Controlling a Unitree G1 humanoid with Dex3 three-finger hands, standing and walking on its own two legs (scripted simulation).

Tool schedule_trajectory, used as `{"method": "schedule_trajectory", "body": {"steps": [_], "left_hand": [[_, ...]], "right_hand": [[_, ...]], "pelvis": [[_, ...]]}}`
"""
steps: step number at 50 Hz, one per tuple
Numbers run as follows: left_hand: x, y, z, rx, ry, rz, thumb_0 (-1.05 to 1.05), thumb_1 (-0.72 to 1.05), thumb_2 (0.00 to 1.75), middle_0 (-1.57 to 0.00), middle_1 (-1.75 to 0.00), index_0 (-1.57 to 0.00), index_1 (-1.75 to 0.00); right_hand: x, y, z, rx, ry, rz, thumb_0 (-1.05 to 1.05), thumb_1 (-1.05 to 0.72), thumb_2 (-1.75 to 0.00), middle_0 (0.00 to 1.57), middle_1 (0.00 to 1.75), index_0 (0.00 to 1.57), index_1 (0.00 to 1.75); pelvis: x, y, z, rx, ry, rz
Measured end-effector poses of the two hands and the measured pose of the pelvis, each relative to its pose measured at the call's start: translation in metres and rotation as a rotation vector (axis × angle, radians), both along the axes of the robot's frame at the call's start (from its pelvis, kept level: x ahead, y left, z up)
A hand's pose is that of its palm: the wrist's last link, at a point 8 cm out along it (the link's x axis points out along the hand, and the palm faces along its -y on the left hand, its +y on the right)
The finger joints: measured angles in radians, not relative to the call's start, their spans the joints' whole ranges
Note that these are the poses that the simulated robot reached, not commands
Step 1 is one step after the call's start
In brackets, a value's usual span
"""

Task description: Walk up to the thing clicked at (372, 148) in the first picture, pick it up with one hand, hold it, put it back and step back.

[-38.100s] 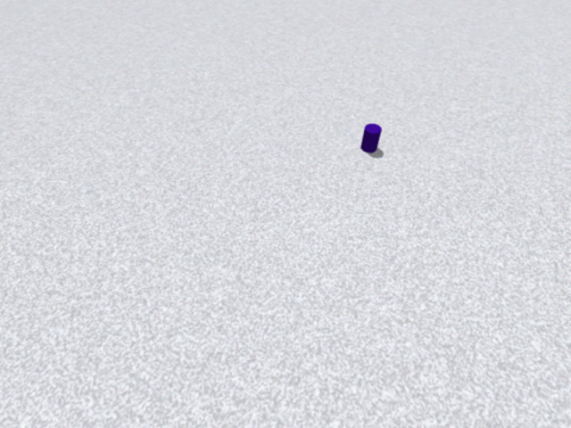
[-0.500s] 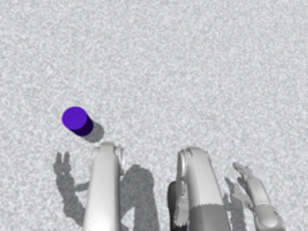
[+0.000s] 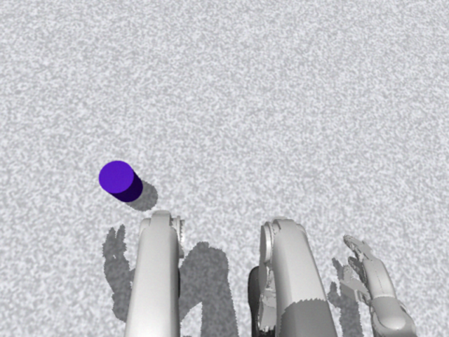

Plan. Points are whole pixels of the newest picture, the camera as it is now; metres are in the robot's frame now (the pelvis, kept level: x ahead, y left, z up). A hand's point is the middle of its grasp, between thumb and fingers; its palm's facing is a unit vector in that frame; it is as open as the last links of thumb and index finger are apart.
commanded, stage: stand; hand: left
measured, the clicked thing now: (122, 182) +0.42 +0.29 -0.38
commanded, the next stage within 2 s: none
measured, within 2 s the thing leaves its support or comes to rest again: neither
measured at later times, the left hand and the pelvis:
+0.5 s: hand out of the picture +0.22 +0.25 +0.18, palm faces +0.16 -0.96 -0.24, open 7.4 cm; pelvis +0.06 +0.01 +0.23, yaw +6 degrees
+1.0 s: hand out of the picture +0.22 +0.20 +0.23, palm faces +0.15 -0.96 -0.23, open 7.4 cm; pelvis +0.08 +0.00 +0.27, yaw +6 degrees
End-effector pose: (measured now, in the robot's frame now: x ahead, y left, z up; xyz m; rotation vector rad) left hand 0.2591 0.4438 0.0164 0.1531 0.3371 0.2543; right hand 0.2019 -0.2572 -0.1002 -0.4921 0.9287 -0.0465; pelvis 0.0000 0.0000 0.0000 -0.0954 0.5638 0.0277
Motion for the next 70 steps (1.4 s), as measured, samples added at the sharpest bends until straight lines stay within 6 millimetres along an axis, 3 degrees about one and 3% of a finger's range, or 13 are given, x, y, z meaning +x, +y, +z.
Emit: {"method": "schedule_trajectory", "body": {"steps": [7,13,18,23,28,33,38,46,59,70], "left_hand": [[-0.02,-0.053,0.051,-0.029,0.214,-0.057,0.01,0.69,0.84,-0.19,-0.31,-0.2,-0.3],[-0.051,-0.084,0.106,-0.029,0.401,0.022,0.01,0.83,0.88,-0.2,-0.31,-0.2,-0.3],[-0.068,-0.106,0.143,-0.033,0.502,0.067,0.02,0.88,0.89,-0.2,-0.31,-0.2,-0.3],[-0.067,-0.134,0.176,-0.049,0.512,0.057,0.02,0.9,0.89,-0.2,-0.3,-0.2,-0.3],[-0.056,-0.164,0.208,-0.054,0.472,0.021,0.02,0.9,0.89,-0.2,-0.3,-0.2,-0.3],[-0.05,-0.187,0.233,-0.05,0.447,-0.014,0.02,0.9,0.89,-0.2,-0.3,-0.2,-0.3],[-0.053,-0.195,0.243,-0.045,0.469,-0.01,0.01,0.9,0.89,-0.2,-0.3,-0.2,-0.3],[-0.061,-0.194,0.239,-0.05,0.496,0.031,0.01,0.9,0.89,-0.2,-0.3,-0.2,-0.3],[-0.057,-0.199,0.24,-0.059,0.473,0.023,0.02,0.9,0.9,-0.2,-0.3,-0.2,-0.3],[-0.058,-0.198,0.24,-0.059,0.48,0.025,0.02,0.9,0.9,-0.2,-0.3,-0.2,-0.3]], "right_hand": [[0.018,0.022,0.06,0.079,-0.066,-0.063,0.01,-0.9,-0.89,0.2,0.3,0.2,0.3],[0.045,0.044,0.139,0.143,-0.167,-0.058,0.01,-0.9,-0.89,0.2,0.3,0.2,0.3],[0.062,0.05,0.211,0.154,-0.291,-0.057,0.01,-0.9,-0.89,0.2,0.3,0.2,0.3],[0.065,0.043,0.271,0.123,-0.388,-0.071,0.01,-0.9,-0.89,0.2,0.3,0.2,0.3],[0.055,0.033,0.308,0.095,-0.427,-0.106,0.01,-0.9,-0.89,0.2,0.3,0.2,0.3],[0.044,0.028,0.319,0.1,-0.422,-0.149,0.01,-0.9,-0.89,0.2,0.3,0.2,0.3],[0.039,0.032,0.314,0.133,-0.389,-0.166,0.01,-0.9,-0.89,0.2,0.3,0.2,0.3],[0.043,0.038,0.307,0.163,-0.363,-0.14,0.02,-0.9,-0.89,0.2,0.3,0.2,0.3],[0.058,0.031,0.319,0.144,-0.416,-0.123,0.02,-0.9,-0.89,0.2,0.3,0.2,0.3],[0.055,0.031,0.317,0.15,-0.405,-0.125,0.01,-0.9,-0.89,0.2,0.3,0.2,0.3]], "pelvis": [[0.009,0.001,0.061,0.0,-0.022,0.017],[0.024,0.001,0.127,0.015,-0.085,0.045],[0.039,0.002,0.177,0.025,-0.159,0.068],[0.055,0.004,0.217,0.035,-0.238,0.082],[0.067,0.007,0.245,0.045,-0.303,0.083],[0.075,0.01,0.26,0.052,-0.343,0.076],[0.078,0.009,0.265,0.059,-0.361,0.071],[0.078,0.005,0.266,0.067,-0.368,0.077],[0.081,0.002,0.269,0.072,-0.385,0.082],[0.08,0.002,0.27,0.073,-0.389,0.08]]}}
